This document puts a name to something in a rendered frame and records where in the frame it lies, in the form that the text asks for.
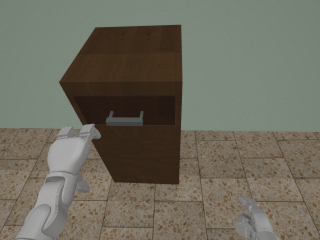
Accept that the drawer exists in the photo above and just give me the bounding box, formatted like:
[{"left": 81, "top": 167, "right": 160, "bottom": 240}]
[{"left": 73, "top": 95, "right": 176, "bottom": 125}]

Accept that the robot left forearm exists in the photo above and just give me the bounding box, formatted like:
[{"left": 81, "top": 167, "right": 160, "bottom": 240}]
[{"left": 15, "top": 171, "right": 78, "bottom": 240}]

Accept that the robot right hand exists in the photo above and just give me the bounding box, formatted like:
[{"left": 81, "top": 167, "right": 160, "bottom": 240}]
[{"left": 235, "top": 195, "right": 274, "bottom": 240}]

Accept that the handle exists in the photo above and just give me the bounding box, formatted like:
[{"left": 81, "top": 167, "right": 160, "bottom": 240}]
[{"left": 105, "top": 111, "right": 144, "bottom": 126}]

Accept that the robot left hand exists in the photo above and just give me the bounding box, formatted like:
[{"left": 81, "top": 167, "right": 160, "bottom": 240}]
[{"left": 47, "top": 123, "right": 101, "bottom": 193}]

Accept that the cabinet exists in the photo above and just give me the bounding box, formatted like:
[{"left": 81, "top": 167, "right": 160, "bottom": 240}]
[{"left": 59, "top": 24, "right": 183, "bottom": 185}]

